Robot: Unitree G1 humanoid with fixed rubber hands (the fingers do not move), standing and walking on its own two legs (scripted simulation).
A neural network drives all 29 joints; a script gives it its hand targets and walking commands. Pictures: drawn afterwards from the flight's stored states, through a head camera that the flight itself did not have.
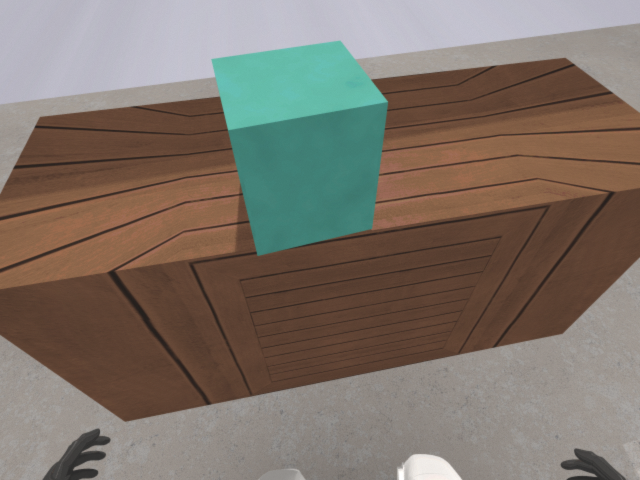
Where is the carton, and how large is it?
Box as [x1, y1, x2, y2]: [211, 41, 387, 255]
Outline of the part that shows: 340,41 211,59 257,255 371,228 387,101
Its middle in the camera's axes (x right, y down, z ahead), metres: -0.04 -0.15 +0.64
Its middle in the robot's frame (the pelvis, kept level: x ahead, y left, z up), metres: +0.59 +0.06 +0.08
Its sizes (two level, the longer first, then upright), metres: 0.210 0.200 0.250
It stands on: a pedestal, 0.70 m high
